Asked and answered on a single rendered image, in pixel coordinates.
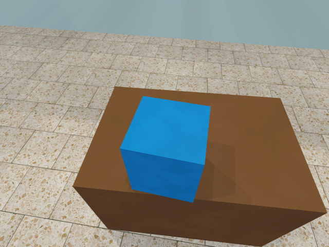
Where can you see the carton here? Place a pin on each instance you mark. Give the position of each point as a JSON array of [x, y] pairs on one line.
[[164, 149]]

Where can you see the pedestal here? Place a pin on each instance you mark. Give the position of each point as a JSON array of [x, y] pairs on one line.
[[255, 187]]

